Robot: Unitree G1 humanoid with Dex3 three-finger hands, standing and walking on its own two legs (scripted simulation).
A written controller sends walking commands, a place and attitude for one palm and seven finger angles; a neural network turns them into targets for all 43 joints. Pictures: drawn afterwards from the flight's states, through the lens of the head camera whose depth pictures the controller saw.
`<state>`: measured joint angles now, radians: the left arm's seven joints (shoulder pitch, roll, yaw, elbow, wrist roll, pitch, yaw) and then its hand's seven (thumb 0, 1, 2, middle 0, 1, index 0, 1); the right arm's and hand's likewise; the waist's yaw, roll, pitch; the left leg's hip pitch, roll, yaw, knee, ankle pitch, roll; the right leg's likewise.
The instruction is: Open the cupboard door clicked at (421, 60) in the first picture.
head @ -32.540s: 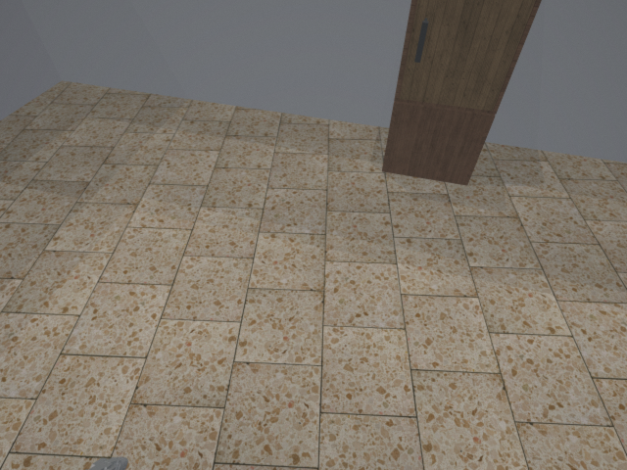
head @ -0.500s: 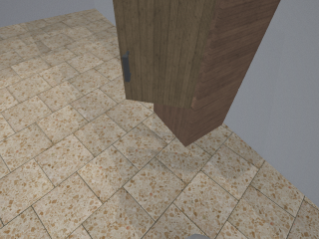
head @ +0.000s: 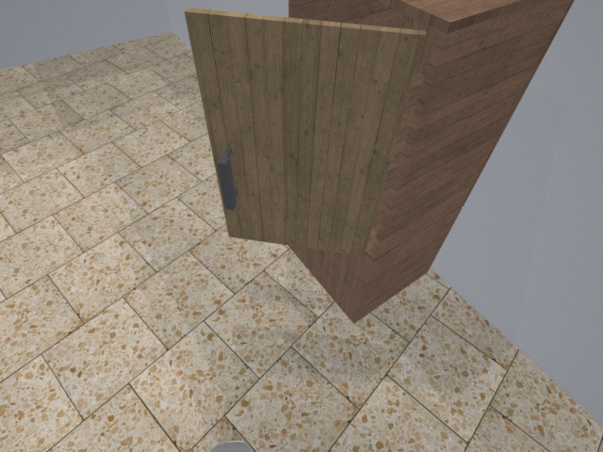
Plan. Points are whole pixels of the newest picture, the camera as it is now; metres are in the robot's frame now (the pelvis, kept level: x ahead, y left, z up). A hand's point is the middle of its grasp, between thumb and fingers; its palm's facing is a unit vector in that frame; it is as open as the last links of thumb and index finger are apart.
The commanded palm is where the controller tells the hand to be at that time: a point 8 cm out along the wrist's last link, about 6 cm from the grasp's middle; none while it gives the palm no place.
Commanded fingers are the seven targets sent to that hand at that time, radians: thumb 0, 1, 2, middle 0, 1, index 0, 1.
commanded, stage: come to a stop and stand still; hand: left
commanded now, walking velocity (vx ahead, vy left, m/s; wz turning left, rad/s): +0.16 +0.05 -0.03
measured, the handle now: (229, 178) +0.67 +0.21 -0.10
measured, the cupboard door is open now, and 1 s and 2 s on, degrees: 46 46 46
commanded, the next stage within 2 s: look again from close up in 1.68 s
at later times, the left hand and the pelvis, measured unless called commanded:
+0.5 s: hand out of the picture +0.15 +0.19 -0.18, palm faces -0.01 -0.97 -0.24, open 7.3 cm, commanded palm none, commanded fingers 0.00 0.90 0.90 -0.20 -0.30 -0.20 -0.30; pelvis +0.08 +0.00 -0.01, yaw -1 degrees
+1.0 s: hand out of the picture +0.12 +0.21 -0.18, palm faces -0.01 -0.97 -0.25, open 7.4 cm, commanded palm none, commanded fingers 0.00 0.90 0.90 -0.20 -0.30 -0.20 -0.30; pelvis +0.07 +0.01 -0.01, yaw -1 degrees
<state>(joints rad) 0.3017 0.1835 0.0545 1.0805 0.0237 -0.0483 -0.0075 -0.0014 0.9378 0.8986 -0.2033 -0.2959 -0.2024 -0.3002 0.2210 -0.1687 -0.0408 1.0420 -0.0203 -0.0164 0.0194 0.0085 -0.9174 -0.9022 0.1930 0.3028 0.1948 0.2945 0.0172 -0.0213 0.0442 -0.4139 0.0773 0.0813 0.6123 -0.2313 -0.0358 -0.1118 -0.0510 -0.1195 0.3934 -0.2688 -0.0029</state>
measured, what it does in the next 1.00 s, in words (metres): steps on the spot: left foot, then right foot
